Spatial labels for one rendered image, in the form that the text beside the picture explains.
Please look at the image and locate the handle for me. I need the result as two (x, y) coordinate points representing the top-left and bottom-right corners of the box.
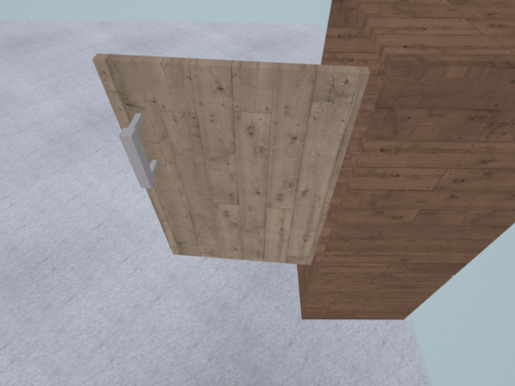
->
(119, 113), (158, 189)

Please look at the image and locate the cupboard door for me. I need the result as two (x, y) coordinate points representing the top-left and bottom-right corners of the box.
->
(93, 54), (370, 265)

